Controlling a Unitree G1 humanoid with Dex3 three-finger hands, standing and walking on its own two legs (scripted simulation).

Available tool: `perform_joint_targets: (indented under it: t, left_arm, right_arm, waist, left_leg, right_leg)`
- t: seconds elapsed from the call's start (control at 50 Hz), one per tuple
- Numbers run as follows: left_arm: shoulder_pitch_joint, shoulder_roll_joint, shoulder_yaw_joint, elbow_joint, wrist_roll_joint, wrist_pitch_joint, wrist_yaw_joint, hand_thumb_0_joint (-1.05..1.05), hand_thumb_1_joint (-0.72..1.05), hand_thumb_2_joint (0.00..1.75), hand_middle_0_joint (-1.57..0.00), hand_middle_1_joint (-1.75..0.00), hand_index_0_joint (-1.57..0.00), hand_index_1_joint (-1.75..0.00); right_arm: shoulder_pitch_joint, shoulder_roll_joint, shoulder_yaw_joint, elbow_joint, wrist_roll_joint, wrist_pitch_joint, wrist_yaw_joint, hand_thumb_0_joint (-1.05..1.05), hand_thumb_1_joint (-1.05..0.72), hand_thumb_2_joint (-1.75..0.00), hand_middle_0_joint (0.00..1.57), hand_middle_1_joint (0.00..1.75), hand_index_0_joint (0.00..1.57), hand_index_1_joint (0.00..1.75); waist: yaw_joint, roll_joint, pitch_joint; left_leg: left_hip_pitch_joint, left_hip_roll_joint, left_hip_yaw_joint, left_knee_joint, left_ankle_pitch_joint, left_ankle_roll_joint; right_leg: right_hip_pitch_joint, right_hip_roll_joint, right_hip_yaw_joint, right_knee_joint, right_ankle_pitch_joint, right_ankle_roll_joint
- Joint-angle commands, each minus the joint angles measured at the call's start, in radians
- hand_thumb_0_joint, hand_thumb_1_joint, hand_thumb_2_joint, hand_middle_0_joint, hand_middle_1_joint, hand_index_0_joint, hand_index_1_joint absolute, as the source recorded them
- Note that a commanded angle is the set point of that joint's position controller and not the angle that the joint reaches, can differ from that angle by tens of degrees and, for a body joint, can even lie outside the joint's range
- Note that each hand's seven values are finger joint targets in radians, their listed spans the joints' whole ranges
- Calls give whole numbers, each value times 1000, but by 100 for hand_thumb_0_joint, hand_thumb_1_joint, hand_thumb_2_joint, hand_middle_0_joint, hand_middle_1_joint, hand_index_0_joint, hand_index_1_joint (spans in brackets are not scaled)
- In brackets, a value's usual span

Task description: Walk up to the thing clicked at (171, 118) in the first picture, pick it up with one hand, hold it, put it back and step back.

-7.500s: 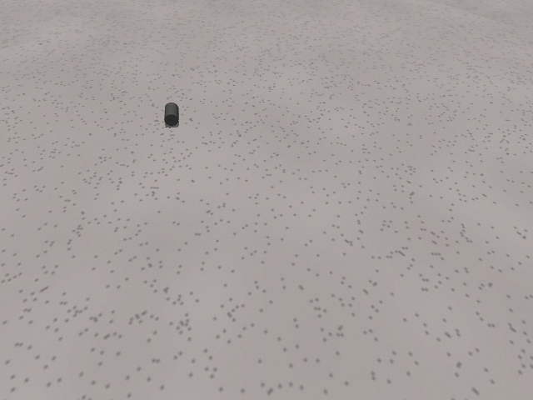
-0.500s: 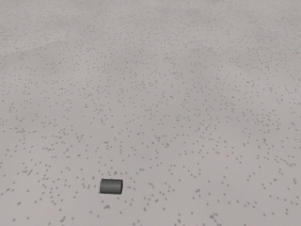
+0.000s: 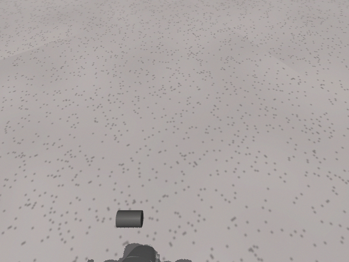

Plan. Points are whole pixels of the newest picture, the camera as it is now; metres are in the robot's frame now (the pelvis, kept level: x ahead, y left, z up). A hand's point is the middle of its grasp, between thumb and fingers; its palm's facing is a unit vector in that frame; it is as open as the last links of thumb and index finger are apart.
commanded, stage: walk up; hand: left
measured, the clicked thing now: (129, 218) +0.37 +0.28 -0.73
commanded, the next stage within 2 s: none
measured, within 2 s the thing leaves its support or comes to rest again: neither
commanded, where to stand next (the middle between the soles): -0.01 +0.03 m, yaw +0 degrees
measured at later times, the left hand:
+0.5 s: hand out of the picture +0.05 +0.29 -0.18, palm faces -0.04 -0.92 -0.40, open 7.4 cm
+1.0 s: hand out of the picture +0.02 +0.29 -0.15, palm faces -0.02 -0.93 -0.36, open 7.4 cm
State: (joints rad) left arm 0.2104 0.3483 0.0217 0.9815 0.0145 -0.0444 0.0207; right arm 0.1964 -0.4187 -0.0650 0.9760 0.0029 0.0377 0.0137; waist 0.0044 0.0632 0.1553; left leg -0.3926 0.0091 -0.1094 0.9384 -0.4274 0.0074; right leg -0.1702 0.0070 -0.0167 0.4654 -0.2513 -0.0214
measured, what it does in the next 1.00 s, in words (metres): steps on the spot: left foot, then right foot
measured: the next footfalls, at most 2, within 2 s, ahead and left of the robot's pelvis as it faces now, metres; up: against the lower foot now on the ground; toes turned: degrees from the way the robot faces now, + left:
left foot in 0.14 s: +0.10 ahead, +0.15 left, +0.00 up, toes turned +0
right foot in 0.48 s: -0.06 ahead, -0.10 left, +0.00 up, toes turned +1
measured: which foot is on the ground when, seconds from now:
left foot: up 0.00-0.12, down 0.14-0.52, up 0.54-0.74, down 0.76-1.00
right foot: down 0.00-0.16, up 0.18-0.46, down 0.48-0.78, up 0.80-1.00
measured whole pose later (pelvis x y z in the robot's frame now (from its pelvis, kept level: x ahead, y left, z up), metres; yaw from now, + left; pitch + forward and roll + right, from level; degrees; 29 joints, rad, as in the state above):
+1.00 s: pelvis -0.06 +0.01 +0.00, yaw +1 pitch -4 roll +1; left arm 0.24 0.42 0.06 0.89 0.02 -0.01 -0.04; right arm 0.33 -0.38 -0.04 0.91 -0.02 -0.05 0.02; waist -0.03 -0.05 0.09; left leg -0.12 -0.01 -0.04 0.48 -0.28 0.00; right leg -0.41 -0.05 0.04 0.79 -0.38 -0.01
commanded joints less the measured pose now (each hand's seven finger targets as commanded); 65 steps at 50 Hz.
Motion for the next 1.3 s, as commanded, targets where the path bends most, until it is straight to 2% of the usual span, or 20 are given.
perform_joint_targets:
  t: [0.0,0.08,0.12,0.14,0.18,0.24,0.42,0.46,0.5,0.52,0.58,0.7,0.72,0.76,0.8,0.94,1.04,1.1,1.12,1.28]
  left_arm:
    - [-71,242,58,-108,-11,8,21,0,90,90,-20,-30,-20,-30]
    - [-136,256,63,-158,-30,65,14,0,90,90,-20,-30,-20,-30]
    - [-108,195,54,-175,-52,79,13,0,90,90,-20,-30,-20,-30]
    - [-69,182,59,-165,-54,92,22,0,90,90,-20,-30,-20,-30]
    - [-57,223,63,-137,-41,112,35,0,90,90,-20,-30,-20,-30]
    - [-7,226,73,-118,-45,113,20,0,90,90,-20,-30,-20,-30]
    - [36,208,85,-96,-12,63,8,0,90,90,-20,-30,-20,-30]
    - [66,220,92,-70,13,48,3,0,90,90,-20,-30,-20,-30]
    - [-66,358,122,-142,31,42,-2,0,90,90,-20,-30,-20,-30]
    - [-117,409,119,-166,38,40,-1,0,90,90,-20,-30,-20,-30]
    - [-150,238,85,-160,21,24,1,0,90,90,-20,-30,-20,-30]
    - [-16,284,99,-163,21,31,-31,0,90,90,-20,-30,-20,-30]
    - [-22,273,93,-175,18,36,-37,0,90,90,-20,-30,-20,-30]
    - [32,138,60,-199,2,31,-43,0,90,90,-20,-30,-20,-30]
    - [-57,286,92,-202,16,25,-25,0,90,90,-20,-30,-20,-30]
    - [12,206,81,-165,-5,12,-50,0,90,90,-20,-30,-20,-30]
    - [89,239,97,-87,-11,2,5,0,90,90,-20,-30,-20,-30]
    - [14,375,115,-136,12,-7,22,0,90,90,-20,-30,-20,-30]
    - [-41,389,119,-144,9,-2,29,0,90,90,-20,-30,-20,-30]
    - [-56,320,133,-170,24,4,33,0,90,90,-20,-30,-20,-30]
  right_arm:
    - [27,-120,-21,-44,4,-24,-24,0,-90,-90,20,30,20,30]
    - [97,-149,-37,-34,-9,-29,-40,0,-90,-90,20,30,20,30]
    - [73,-256,-68,-69,-20,-38,-44,0,-90,-90,20,30,20,30]
    - [44,-274,-66,-91,-20,-39,-45,0,-90,-90,20,30,20,30]
    - [11,-287,-76,-106,-11,-34,-53,0,-90,-90,20,30,20,30]
    - [-122,-204,-53,-172,-22,-26,-60,0,-90,-90,20,30,20,30]
    - [-73,-210,-53,-195,-34,-8,-30,0,-90,-90,20,30,20,30]
    - [-92,-192,-44,-194,-21,2,-27,0,-90,-90,20,30,20,30]
    - [-135,-135,-28,-218,-10,-9,-34,0,-90,-90,20,30,20,30]
    - [-157,-192,-50,-199,-14,-11,-47,0,-90,-90,20,30,20,30]
    - [-98,-155,-36,-143,3,-35,-26,0,-90,-90,20,30,20,30]
    - [-21,-138,-24,-118,-16,-84,-17,0,-90,-90,20,30,20,30]
    - [62,-148,-38,-96,-18,-95,-20,0,-90,-90,20,30,20,30]
    - [145,-265,-79,-99,-46,-119,-28,0,-90,-90,20,30,20,30]
    - [143,-332,-97,-117,-23,-117,-20,0,-90,-90,20,30,20,30]
    - [45,-198,-36,-162,-23,-111,-15,0,-90,-90,20,30,20,30]
    - [-27,-151,-21,-203,-3,-30,-3,0,-90,-90,20,30,20,30]
    - [123,-117,-17,-177,-4,11,-18,0,-90,-90,20,30,20,30]
    - [140,-180,-45,-160,-11,26,-20,0,-90,-90,20,30,20,30]
    - [182,-199,-70,-140,-32,34,18,0,-90,-90,20,30,20,30]
  waist:
    - [0,-274,-136]
    - [-54,-227,-185]
    - [-53,46,-241]
    - [-29,124,-251]
    - [-32,119,-230]
    - [25,112,-233]
    - [-6,110,-310]
    - [24,38,-262]
    - [23,-268,-120]
    - [38,-313,-90]
    - [-18,-177,-57]
    - [16,-278,-147]
    - [-26,-228,-178]
    - [-37,120,-234]
    - [-71,30,-102]
    - [-9,126,-35]
    - [39,104,-105]
    - [-5,-184,-154]
    - [-9,-164,-118]
    - [4,-266,-171]
  left_leg:
    - [37,-14,95,-175,88,-24]
    - [181,-36,147,-428,369,-5]
    - [260,185,-109,-497,983,95]
    - [292,306,-288,-522,1123,196]
    - [179,368,-350,-518,981,303]
    - [169,219,-83,-448,863,217]
    - [264,224,-131,-371,494,215]
    - [91,163,-79,-285,413,135]
    - [-167,-74,40,-60,-136,13]
    - [8,-43,-47,69,-177,0]
    - [-17,-77,-5,4,-24,13]
    - [104,-76,164,-488,31,-4]
    - [250,-64,130,-610,98,13]
    - [632,254,-408,-677,126,114]
    - [401,426,-608,-719,-68,313]
    - [126,149,-61,-633,397,161]
    - [-48,56,8,-349,328,94]
    - [-35,-79,-54,111,-190,14]
    - [-12,-54,-77,203,-186,21]
    - [-97,-32,-18,170,-32,-23]
  right_leg:
    - [57,-210,80,10,748,-145]
    - [-37,-172,46,227,570,-94]
    - [-125,8,1,472,166,8]
    - [-210,94,68,615,-390,7]
    - [-195,65,179,805,-442,4]
    - [-234,60,179,836,-321,1]
    - [-65,17,34,137,-228,34]
    - [75,11,65,-91,-69,-11]
    - [-90,-351,537,-166,-96,-191]
    - [-321,-441,636,-189,-57,-279]
    - [-120,-214,217,-33,358,-150]
    - [82,-172,202,32,103,-135]
    - [26,-169,185,114,87,-115]
    - [-446,24,46,528,-294,2]
    - [-497,-66,141,565,-326,-18]
    - [-181,-48,14,282,-95,18]
    - [112,3,-33,68,181,21]
    - [-78,-435,520,-215,-21,-147]
    - [-159,-433,550,-223,-206,-202]
    - [-86,-270,243,-145,-334,-150]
